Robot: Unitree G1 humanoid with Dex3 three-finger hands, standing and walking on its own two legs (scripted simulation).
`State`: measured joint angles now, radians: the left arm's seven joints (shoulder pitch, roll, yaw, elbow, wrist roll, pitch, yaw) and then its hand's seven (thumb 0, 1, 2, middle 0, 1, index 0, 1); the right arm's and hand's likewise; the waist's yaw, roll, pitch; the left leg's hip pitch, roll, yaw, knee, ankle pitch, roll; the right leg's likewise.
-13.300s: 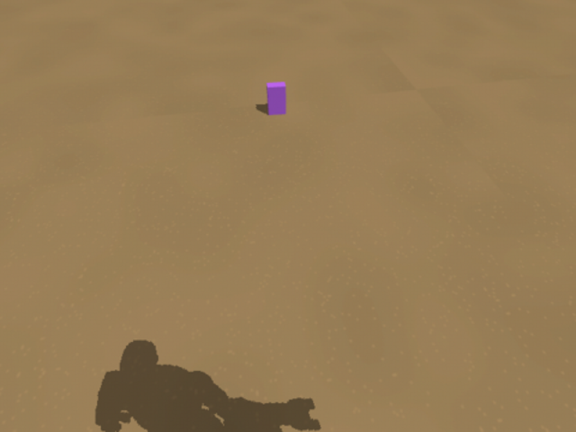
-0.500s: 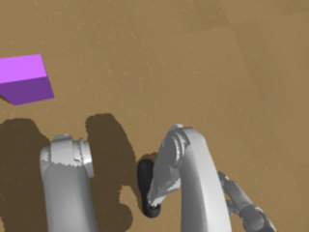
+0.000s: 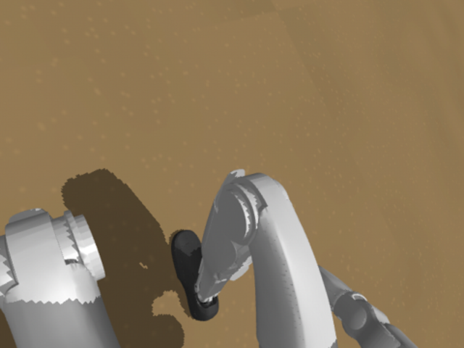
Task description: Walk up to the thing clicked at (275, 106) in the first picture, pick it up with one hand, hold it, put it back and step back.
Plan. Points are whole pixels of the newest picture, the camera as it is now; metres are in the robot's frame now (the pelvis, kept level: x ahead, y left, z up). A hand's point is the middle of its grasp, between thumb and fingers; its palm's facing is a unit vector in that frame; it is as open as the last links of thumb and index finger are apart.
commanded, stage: close in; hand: left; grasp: from the side
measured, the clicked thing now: out of the picture +0.47 +0.32 -0.20
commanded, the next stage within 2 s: rest palm in 0.56 s
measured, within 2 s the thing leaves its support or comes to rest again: neither
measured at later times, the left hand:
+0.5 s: hand out of the picture +0.43 +0.33 -0.17, palm faces +0.44 -0.90 +0.03, open 17.7 cm
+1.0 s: hand out of the picture +0.44 +0.32 -0.17, palm faces +0.46 -0.89 +0.01, open 16.6 cm
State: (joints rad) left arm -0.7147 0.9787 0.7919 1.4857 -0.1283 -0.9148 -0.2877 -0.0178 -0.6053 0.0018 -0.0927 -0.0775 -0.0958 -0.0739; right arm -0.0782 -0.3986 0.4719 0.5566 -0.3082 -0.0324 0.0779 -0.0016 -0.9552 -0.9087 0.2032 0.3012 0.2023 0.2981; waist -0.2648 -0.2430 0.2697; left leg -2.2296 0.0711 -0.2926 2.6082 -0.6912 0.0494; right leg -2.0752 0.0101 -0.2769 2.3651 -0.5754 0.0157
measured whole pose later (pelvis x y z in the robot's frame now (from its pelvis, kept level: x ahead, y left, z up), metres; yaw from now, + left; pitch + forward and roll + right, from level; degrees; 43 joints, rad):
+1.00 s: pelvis +0.00 +0.00 -0.01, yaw -1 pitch +13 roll -17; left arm -0.70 0.87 0.56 1.48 -0.11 -1.07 -0.03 -0.02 -0.47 0.13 -0.16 -0.13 -0.16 -0.13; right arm -0.15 -0.37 0.51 0.56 -0.35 0.02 0.13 0.00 -0.92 -0.90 0.20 0.30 0.20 0.30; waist -0.25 -0.26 0.29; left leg -2.24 0.07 -0.32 2.65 -0.70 0.05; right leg -2.08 0.02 -0.30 2.38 -0.57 0.03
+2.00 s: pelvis +0.00 +0.00 +0.00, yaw -1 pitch +14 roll -18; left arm -0.77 0.93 0.56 1.48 -0.07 -0.99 -0.01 0.01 -0.11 0.62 -0.75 -0.84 -0.76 -0.84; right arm -0.14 -0.38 0.52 0.55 -0.35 0.07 0.12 0.00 -0.90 -0.89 0.20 0.30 0.20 0.30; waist -0.27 -0.26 0.30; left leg -2.23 0.07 -0.32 2.63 -0.70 0.05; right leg -2.07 0.03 -0.30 2.36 -0.58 0.03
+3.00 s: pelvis +0.01 +0.00 +0.02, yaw +3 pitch +24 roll -13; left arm -0.68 0.67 0.51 1.05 -0.09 -0.69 -0.11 0.00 -0.48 1.07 -0.78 -1.14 -0.79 -1.14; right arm 0.05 -0.33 0.25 0.60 -0.19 0.07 0.10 0.00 -0.90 -0.89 0.20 0.30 0.20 0.30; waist -0.18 -0.09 0.05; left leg -2.26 0.05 -0.20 2.49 -0.68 0.04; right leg -2.13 -0.02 -0.20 2.32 -0.61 0.00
